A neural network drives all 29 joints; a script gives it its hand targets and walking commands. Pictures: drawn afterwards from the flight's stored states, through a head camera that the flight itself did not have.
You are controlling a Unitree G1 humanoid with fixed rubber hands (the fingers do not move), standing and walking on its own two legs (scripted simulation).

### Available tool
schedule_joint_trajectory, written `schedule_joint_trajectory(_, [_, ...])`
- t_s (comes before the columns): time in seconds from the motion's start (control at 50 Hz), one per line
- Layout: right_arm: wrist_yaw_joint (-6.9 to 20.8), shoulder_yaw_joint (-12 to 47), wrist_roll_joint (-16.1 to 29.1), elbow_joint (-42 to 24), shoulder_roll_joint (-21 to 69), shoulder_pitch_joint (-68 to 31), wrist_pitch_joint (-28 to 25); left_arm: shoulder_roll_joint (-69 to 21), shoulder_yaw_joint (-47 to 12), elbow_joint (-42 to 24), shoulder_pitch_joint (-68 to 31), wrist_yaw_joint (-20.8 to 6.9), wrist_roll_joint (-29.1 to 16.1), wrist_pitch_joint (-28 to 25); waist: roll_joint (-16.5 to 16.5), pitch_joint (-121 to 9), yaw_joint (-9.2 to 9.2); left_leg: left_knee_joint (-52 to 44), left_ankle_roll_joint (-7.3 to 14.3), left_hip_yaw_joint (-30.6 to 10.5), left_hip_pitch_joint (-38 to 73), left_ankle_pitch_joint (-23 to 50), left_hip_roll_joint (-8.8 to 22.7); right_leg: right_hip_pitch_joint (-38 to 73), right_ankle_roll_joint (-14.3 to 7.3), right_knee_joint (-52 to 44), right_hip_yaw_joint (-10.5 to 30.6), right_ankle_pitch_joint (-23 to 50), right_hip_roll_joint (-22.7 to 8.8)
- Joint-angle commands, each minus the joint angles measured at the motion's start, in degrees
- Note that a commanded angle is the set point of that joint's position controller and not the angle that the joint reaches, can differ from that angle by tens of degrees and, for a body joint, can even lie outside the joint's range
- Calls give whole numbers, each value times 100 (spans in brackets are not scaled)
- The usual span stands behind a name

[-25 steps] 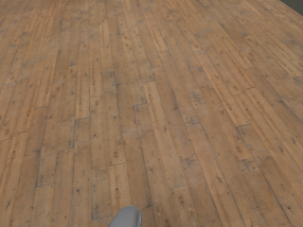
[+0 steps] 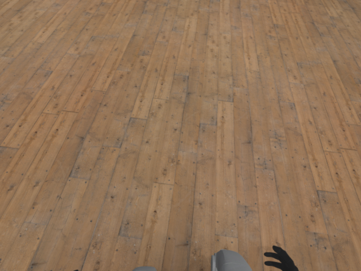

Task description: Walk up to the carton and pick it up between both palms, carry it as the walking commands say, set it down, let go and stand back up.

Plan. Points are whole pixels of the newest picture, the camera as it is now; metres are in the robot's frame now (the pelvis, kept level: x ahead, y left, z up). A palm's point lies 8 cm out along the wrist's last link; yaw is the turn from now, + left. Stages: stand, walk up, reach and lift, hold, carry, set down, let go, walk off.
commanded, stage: walk up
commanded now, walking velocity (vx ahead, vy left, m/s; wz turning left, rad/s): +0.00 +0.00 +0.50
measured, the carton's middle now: out of the picture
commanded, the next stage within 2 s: none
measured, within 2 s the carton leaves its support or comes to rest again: neither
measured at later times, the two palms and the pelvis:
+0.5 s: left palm out of the picture +0.00 +0.20 -0.12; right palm (305, 269) +0.14 -0.29 -0.13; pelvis +0.01 -0.05 +0.01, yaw +16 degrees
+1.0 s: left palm out of the picture -0.02 +0.30 -0.12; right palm (252, 254) +0.17 -0.16 -0.12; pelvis +0.00 +0.02 +0.01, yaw +29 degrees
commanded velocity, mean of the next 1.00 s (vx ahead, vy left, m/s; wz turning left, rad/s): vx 0.00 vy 0.01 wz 0.50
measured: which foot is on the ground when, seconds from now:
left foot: down 0.00-0.24, up 0.26-0.66, down 0.68-1.00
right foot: up 0.00-0.20, down 0.22-0.68, up 0.70-1.00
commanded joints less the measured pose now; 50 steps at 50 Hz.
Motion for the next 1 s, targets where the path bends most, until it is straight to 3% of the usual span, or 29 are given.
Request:
schedule_joint_trajectory(0.0, [-76, -341, -64, -333, -1382, 171, -87, 287, 34, -394, -55, 45, -22, -108, 1081, -626, -260, -1184, 537, -1382, 309, 2711, 1158, 17, 87, -747, 8, -96, 118])
schedule_joint_trajectory(0.08, [-110, -417, -95, -195, -1525, 378, -60, 187, -23, -569, -160, 103, -83, -221, 1220, -744, -383, -898, 625, -1762, 680, 3400, 1095, 281, 22, -1811, -50, -345, 375])
schedule_joint_trajectory(0.12, [-125, -385, -82, -241, -1472, 292, -24, 171, -62, -498, 98, 118, -104, -297, 1327, -923, -239, -616, 483, -1586, 611, 3476, 929, 836, -61, -2625, -109, 135, 419])
schedule_joint_trajectory(0.14, [-125, -372, -48, -272, -1402, 202, -22, 209, -55, -470, 360, 151, -110, -343, 1094, -939, -59, -566, 346, -1495, 136, 2897, 775, 1470, -127, -3213, -255, 653, 397])
schedule_joint_trajectory(0.16, [-120, -317, -33, -284, -1225, 214, -30, 339, -9, -306, 803, 171, -114, -376, 619, -1166, 116, -187, 157, -1333, -313, 1896, 518, 2356, -214, -3736, -82, 1226, 20])
schedule_joint_trajectory(0.18, [-108, -252, -31, -391, -857, 249, -64, 820, 142, -278, 1023, 202, -65, -393, -1025, -1308, 251, 1076, -158, -749, -1250, 299, -183, 2984, -535, -4214, 1440, 2272, -1365])
schedule_joint_trajectory(0.2, [-102, -248, -46, -411, -748, 322, -22, 1158, 209, -330, 933, 193, -50, -308, -1791, -1122, 244, 1938, -396, -315, -1871, -1609, -202, 2990, -841, -4327, 1897, 3022, -2301])
schedule_joint_trajectory(0.22, [-87, -342, -75, -355, -865, 287, 31, 1065, 169, -390, 625, 186, -31, -310, -1177, -968, 91, 2531, -432, -457, -1860, -1599, 34, 2747, -1028, -4330, 1691, 2707, -2295])
schedule_joint_trajectory(0.26, [9, -415, -91, -355, -955, 59, 76, 754, 90, -595, 126, 148, 12, -311, -755, -394, -85, 2975, -493, -289, -1766, -1103, 135, 1881, -1169, -4661, 1217, 1635, -1962])
schedule_joint_trajectory(0.3, [80, -391, -81, -244, -832, 249, 113, 452, 64, -573, 11, 163, 14, -364, -1008, -285, -242, 3210, -586, -106, -1590, -615, 89, 1672, -920, -4559, 476, 1828, -1476])
schedule_joint_trajectory(0.34, [135, -344, -68, -189, -814, 277, 116, 426, 89, -564, 200, 161, -12, -408, -1213, -367, -185, 3020, -666, 45, -1687, -420, 48, 2079, -821, -4399, 68, 2587, -1367])
schedule_joint_trajectory(0.36, [136, -342, -62, -247, -830, 191, 116, 390, 87, -546, 273, 175, -6, -427, -999, -304, -160, 2911, -687, 72, -1734, -417, 65, 2187, -837, -4276, -82, 2898, -1294])
schedule_joint_trajectory(0.5, [196, -185, -14, -421, -618, -164, 68, 535, 201, -416, 752, 148, 50, -451, -1088, -612, 63, 1558, -677, 295, -1519, -677, 117, 2858, -1020, -3939, -491, 3627, -1542])
schedule_joint_trajectory(0.52, [200, -161, -10, -448, -608, -173, 31, 539, 208, -391, 666, 139, 75, -427, -890, -614, 18, 1171, -626, 364, -1279, -701, 93, 2778, -1018, -3844, -489, 3693, -1601])
schedule_joint_trajectory(0.54, [192, -140, 1, -447, -559, -192, 28, 543, 215, -362, 655, 137, 91, -402, -1015, -570, -9, 996, -576, 423, -1056, -734, 94, 2582, -1014, -3766, -497, 3739, -1643])
schedule_joint_trajectory(0.56, [179, -167, 118, -299, -718, -180, 35, 599, 224, -594, 351, 71, 91, -402, -376, -720, -48, 675, -588, 483, -877, -387, 117, 2245, -1015, -3535, -393, 3302, -1715])
schedule_joint_trajectory(0.6, [154, -185, 61, -168, -802, 250, -4, 664, 247, -707, 47, 25, 29, -347, -374, -836, -359, -268, -512, 750, -99, 473, -39, 1873, -781, -3103, -669, 2696, -1391])
schedule_joint_trajectory(0.62, [90, -272, 43, -23, -1035, 790, -67, 623, 258, -729, -11, 10, -23, -331, -79, -1290, -500, -701, -313, 462, 656, 1359, 52, 1723, -611, -2201, -860, 2542, -1035])
schedule_joint_trajectory(0.64, [26, -438, 9, 5, -1589, 1121, -142, 349, 211, -883, -80, -39, -39, -326, 1417, -1396, -638, -963, 77, -1242, 1496, 3097, 1184, 374, -343, -845, -984, 139, -352])
schedule_joint_trajectory(0.66, [-30, -538, 1, -25, -1927, 1163, -133, 207, 119, -897, -154, -39, -45, -263, 2009, -1242, -667, -1094, 572, -2394, 1648, 3938, 2061, -631, -159, 255, -557, -1472, 181])
schedule_joint_trajectory(0.68, [-86, -537, 8, -2, -1733, 1157, -131, 279, 193, -852, -222, -33, -48, -203, 1379, -1220, -635, -1139, 788, -2220, 1439, 3814, 2028, -486, -106, 674, -10, -1373, 16])
schedule_joint_trajectory(0.7, [-152, -529, -41, -1, -1652, 1092, -143, 257, 183, -818, -226, -35, -32, -198, 1309, -1125, -625, -1079, 778, -2300, 1525, 3500, 1991, -755, -77, 804, 80, -1142, -37])
schedule_joint_trajectory(0.74, [-200, -411, -57, -213, -1357, 514, -133, 163, 86, -604, -213, -39, 17, -176, 1197, -864, -391, -1268, 641, -1777, 900, 2521, 1553, -673, -112, 984, 146, -410, -53])
schedule_joint_trajectory(0.76, [-174, -391, 14, -354, -1277, 371, -155, 162, 111, -576, -83, -48, 40, -150, 1015, -895, -248, -1344, 466, -1380, 636, 2933, 1380, -556, -110, 925, 150, 23, -96])
schedule_joint_trajectory(0.78, [-158, -357, 29, -353, -1237, 242, -178, 157, 130, -514, 6, -35, 52, -106, 1164, -866, -198, -1285, 458, -1236, 431, 3123, 1237, -415, -78, 946, 142, 118, -63])
schedule_joint_trajectory(0.82, [-148, -352, -19, -267, -1248, 372, -196, 175, 177, -557, -180, -38, 41, -73, 1237, -830, -241, -1299, 572, -1317, 170, 3087, 1184, -211, -9, 628, 87, 133, 36])
schedule_joint_trajectory(0.86, [-150, -359, -54, -199, -1284, 727, -219, 220, 191, -603, -377, -28, 32, -55, 663, -946, -322, -1349, 447, -1652, 477, 2892, 1173, -332, 19, 226, 162, 115, 67])
schedule_joint_trajectory(0.96, [-137, -328, -153, -133, -1324, 1061, -238, 150, 146, -810, -698, 23, 2, -40, 532, -949, -539, -1445, 474, -2288, 892, 2138, 1156, -638, 11, -644, 325, 8, 195])
schedule_joint_trajectory(0.98, [-106, -352, -183, -77, -1299, 1113, -241, 148, 158, -928, -817, 18, 24, -127, 582, -904, -584, -1417, 651, -2308, 918, 1909, 1150, -684, -10, -836, 300, -111, 236])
